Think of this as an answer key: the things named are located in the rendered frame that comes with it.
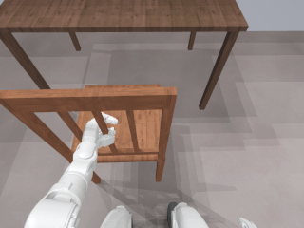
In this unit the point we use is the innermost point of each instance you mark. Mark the robot left upper arm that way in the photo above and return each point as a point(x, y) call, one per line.
point(51, 213)

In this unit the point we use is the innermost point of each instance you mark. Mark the right robot hand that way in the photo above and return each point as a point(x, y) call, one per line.
point(244, 223)

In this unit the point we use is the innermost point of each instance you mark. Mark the chair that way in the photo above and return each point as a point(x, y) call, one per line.
point(144, 114)

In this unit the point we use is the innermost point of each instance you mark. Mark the table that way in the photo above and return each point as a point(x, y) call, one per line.
point(49, 16)

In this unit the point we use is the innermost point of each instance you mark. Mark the robot left thigh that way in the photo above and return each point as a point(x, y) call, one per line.
point(118, 218)

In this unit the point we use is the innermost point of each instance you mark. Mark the left robot hand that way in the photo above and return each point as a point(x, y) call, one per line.
point(93, 133)

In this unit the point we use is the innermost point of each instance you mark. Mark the robot right foot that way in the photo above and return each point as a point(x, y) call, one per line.
point(170, 208)

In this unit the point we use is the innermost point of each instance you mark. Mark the robot left forearm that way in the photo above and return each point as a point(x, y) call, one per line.
point(72, 186)

